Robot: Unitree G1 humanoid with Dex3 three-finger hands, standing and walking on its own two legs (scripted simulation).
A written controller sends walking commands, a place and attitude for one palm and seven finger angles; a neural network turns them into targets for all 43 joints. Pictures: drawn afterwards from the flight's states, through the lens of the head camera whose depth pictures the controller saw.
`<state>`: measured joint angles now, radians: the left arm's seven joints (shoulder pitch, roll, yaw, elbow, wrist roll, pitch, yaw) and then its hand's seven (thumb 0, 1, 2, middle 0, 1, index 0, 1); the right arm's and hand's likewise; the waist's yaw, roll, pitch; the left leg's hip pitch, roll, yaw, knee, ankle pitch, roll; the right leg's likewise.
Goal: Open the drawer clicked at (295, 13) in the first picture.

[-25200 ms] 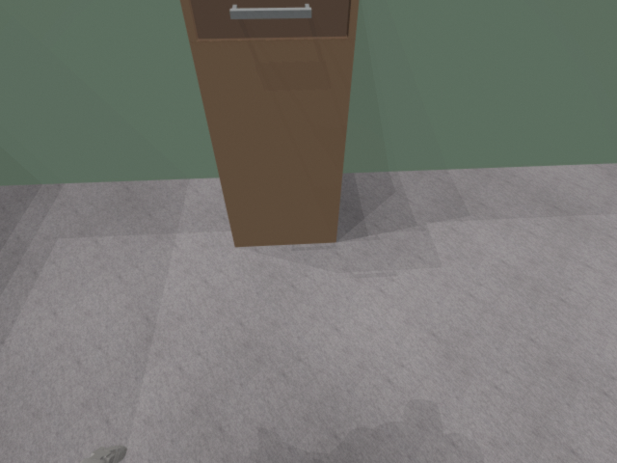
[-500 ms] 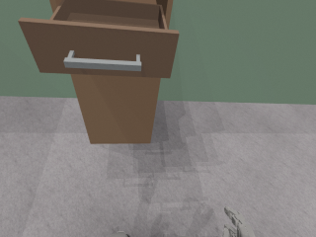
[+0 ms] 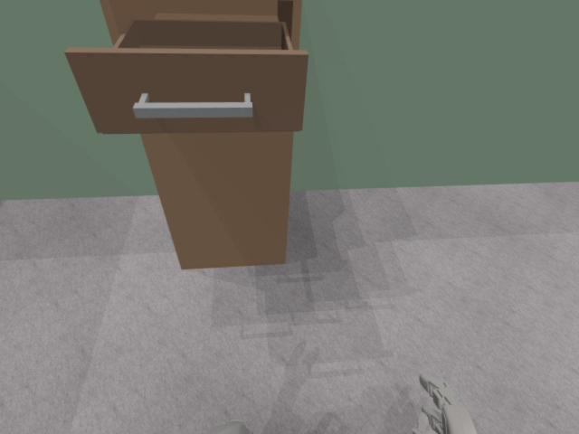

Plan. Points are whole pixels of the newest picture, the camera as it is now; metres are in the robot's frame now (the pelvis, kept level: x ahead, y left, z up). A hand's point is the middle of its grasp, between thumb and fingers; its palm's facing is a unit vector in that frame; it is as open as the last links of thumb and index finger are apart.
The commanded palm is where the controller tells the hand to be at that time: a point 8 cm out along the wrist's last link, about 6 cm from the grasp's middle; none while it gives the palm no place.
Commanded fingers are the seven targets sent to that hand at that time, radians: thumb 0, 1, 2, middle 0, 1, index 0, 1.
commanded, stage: stop stepping back and stand still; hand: left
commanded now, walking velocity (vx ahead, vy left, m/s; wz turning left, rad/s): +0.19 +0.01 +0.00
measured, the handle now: (195, 104) +0.59 +0.20 +0.17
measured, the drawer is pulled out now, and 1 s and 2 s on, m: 0.29 0.29 0.29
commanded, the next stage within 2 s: let the arm hang, fingers relaxed in 0.82 s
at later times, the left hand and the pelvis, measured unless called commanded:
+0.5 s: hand out of the picture +0.18 +0.25 +0.34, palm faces +0.61 -0.64 -0.46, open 7.5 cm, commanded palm +0.13 +0.32 +0.34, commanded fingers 0.00 0.90 0.90 -0.20 -0.30 -0.20 -0.30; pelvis +0.01 +0.04 +0.00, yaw +1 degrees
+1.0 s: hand out of the picture +0.22 +0.31 +0.25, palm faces +0.48 -0.74 -0.46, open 7.4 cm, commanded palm none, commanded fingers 0.00 0.90 0.90 -0.20 -0.30 -0.20 -0.30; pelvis -0.02 +0.06 +0.00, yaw +4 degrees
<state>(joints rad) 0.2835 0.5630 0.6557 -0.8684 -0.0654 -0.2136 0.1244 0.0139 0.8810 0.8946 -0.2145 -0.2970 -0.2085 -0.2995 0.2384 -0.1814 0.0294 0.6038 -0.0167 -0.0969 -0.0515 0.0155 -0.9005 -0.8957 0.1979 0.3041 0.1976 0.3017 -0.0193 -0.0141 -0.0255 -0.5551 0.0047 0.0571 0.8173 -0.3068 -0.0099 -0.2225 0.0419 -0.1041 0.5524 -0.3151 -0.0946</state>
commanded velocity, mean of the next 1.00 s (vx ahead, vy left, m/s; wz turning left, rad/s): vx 0.01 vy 0.00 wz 0.00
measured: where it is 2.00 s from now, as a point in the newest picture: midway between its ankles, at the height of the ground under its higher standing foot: outside the picture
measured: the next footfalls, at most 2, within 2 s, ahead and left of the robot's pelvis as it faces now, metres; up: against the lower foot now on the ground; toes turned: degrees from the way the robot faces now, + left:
left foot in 0.16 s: +0.09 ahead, +0.15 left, +0.00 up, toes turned +7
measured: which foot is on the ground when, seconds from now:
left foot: up 0.00-0.14, down 0.16-1.00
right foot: down 0.00-1.00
